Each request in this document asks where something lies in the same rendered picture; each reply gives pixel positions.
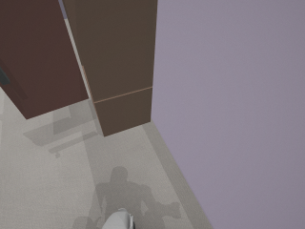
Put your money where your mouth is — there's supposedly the robot left thigh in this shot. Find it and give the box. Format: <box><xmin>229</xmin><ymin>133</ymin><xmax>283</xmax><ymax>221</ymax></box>
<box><xmin>102</xmin><ymin>211</ymin><xmax>134</xmax><ymax>229</ymax></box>

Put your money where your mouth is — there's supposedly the cupboard door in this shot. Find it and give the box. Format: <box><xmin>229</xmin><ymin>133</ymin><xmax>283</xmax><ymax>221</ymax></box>
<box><xmin>0</xmin><ymin>0</ymin><xmax>89</xmax><ymax>119</ymax></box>

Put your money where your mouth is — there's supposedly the handle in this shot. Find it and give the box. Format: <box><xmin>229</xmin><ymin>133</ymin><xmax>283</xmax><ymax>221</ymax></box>
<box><xmin>0</xmin><ymin>67</ymin><xmax>10</xmax><ymax>85</ymax></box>

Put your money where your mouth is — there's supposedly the robot left shin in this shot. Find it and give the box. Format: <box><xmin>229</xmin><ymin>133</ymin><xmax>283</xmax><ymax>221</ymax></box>
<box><xmin>117</xmin><ymin>208</ymin><xmax>128</xmax><ymax>213</ymax></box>

